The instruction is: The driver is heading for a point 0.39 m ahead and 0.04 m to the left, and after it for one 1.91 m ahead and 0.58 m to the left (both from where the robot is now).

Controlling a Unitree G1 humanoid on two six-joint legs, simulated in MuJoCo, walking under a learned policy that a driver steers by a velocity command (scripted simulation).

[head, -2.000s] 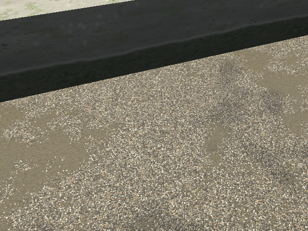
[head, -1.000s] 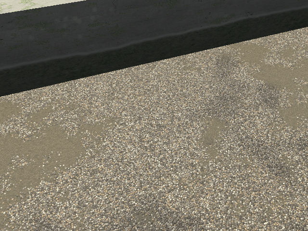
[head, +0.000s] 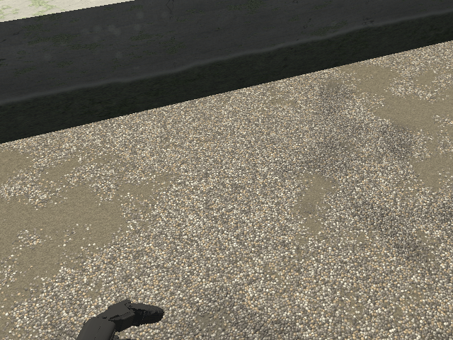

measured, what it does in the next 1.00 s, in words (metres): stands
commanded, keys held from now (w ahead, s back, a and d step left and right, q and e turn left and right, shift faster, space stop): w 1.00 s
